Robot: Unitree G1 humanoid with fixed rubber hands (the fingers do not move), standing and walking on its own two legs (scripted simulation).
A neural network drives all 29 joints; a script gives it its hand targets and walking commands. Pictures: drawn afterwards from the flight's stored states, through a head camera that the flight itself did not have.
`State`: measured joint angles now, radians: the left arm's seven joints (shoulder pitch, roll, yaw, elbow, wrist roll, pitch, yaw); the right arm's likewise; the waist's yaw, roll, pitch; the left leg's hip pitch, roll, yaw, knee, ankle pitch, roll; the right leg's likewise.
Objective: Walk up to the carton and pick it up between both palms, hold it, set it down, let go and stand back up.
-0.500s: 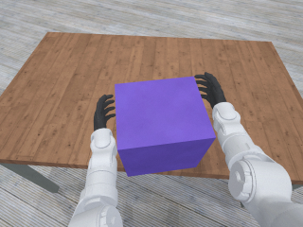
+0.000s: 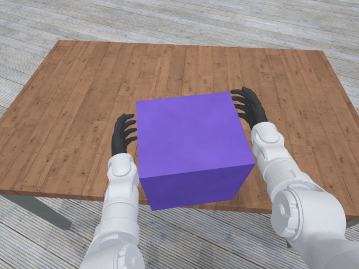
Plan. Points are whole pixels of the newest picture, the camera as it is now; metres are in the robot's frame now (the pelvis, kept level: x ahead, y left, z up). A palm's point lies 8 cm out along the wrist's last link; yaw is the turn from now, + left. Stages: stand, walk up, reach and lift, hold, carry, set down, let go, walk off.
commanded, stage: reach and lift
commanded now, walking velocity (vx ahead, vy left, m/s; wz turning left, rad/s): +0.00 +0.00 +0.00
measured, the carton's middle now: (188, 154) +0.38 +0.03 -0.02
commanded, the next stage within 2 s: none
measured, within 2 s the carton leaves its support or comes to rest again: leaves its support in 0.64 s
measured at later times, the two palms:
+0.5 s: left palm (120, 148) +0.35 +0.18 +0.04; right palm (257, 124) +0.42 -0.13 +0.08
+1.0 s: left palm (103, 134) +0.35 +0.21 +0.10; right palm (252, 119) +0.40 -0.10 +0.11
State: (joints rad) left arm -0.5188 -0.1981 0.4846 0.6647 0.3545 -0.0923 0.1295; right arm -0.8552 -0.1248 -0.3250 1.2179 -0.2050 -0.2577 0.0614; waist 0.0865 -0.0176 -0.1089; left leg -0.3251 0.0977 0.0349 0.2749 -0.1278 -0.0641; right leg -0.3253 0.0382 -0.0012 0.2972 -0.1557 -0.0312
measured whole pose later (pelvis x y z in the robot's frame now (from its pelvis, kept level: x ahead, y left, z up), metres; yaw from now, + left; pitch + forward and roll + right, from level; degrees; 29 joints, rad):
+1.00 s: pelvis +0.00 +0.02 +0.00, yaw +4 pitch +4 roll -1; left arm -0.45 -0.04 0.22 0.47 0.17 0.15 0.14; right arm -0.68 -0.10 -0.03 0.87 0.14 -0.03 -0.12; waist -0.01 -0.01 -0.10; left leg -0.22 0.06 -0.02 0.31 -0.16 -0.05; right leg -0.16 0.00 -0.06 0.26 -0.17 0.00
